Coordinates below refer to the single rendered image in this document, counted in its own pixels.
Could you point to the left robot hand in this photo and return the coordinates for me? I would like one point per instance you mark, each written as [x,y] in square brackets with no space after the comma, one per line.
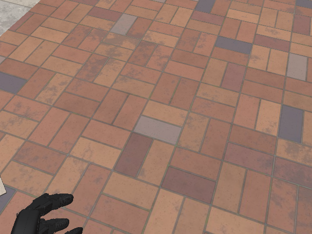
[29,220]

